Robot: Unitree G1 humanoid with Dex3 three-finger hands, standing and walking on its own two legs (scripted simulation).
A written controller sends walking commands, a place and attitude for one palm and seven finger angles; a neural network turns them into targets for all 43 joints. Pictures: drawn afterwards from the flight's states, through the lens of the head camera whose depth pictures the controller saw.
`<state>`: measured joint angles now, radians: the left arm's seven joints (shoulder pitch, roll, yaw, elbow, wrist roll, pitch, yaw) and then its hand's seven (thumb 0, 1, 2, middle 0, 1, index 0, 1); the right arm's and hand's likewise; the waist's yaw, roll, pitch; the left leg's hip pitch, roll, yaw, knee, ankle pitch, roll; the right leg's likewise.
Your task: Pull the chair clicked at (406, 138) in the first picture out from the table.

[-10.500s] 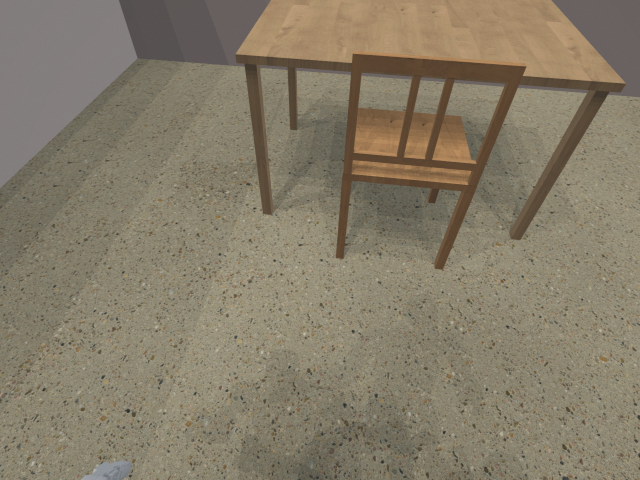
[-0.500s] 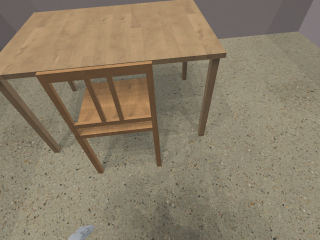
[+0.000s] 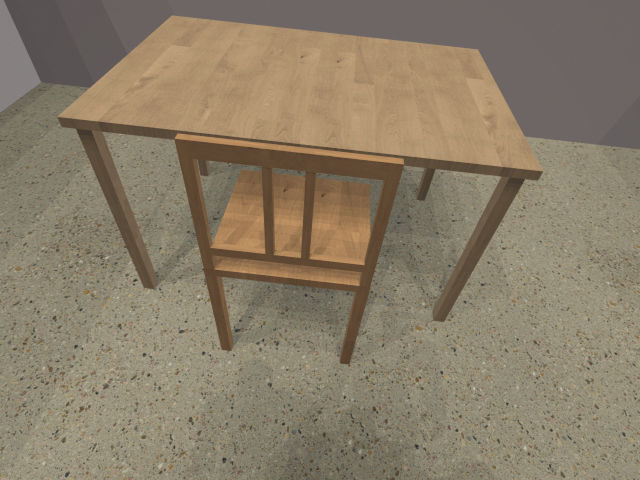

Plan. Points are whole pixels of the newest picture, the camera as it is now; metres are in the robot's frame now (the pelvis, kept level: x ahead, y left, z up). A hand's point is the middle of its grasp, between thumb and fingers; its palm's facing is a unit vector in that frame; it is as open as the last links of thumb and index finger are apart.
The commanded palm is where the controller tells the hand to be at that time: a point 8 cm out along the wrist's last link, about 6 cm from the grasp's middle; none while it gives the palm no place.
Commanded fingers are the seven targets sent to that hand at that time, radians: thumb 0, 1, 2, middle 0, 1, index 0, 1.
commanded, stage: take the last steps up to it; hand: left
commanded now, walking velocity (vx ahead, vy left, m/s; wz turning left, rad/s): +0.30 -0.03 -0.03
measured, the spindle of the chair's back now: (269, 212) +0.66 +0.18 -0.11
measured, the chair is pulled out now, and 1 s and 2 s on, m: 0.00 0.00 0.00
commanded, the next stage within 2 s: come to a stop and stand still in 0.38 s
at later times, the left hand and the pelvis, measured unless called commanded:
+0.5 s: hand (246, 399) +0.27 +0.14 -0.17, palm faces -0.01 -0.98 -0.20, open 7.3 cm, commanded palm none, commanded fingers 0.00 0.90 0.90 -0.20 -0.30 -0.20 -0.30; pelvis +0.17 -0.03 -0.02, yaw -1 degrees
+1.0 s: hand (204, 425) +0.23 +0.20 -0.18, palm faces +0.05 -0.98 -0.21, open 7.3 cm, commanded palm none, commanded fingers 0.00 0.90 0.90 -0.20 -0.30 -0.20 -0.30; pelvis +0.20 +0.01 +0.00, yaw -2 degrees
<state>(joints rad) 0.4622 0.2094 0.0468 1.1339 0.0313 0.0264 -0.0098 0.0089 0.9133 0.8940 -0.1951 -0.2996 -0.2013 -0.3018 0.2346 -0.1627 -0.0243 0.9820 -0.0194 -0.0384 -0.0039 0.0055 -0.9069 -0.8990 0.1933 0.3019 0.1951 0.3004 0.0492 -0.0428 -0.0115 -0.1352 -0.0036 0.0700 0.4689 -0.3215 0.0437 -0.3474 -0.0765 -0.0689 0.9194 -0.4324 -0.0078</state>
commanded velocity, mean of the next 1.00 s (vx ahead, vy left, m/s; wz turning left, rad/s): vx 0.00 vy -0.03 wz -0.02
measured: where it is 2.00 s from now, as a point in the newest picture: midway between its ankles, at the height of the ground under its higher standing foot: outside the picture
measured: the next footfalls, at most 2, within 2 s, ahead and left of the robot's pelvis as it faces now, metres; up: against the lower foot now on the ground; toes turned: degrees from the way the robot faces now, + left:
right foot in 0.40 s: +0.29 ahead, -0.12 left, +0.00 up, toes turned -6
left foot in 0.86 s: +0.27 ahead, +0.11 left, +0.00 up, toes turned +1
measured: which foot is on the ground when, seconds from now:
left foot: down 0.00-0.38, up 0.40-0.84, down 0.86-1.00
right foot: up 0.00-0.38, down 0.40-0.86, up 0.88-1.00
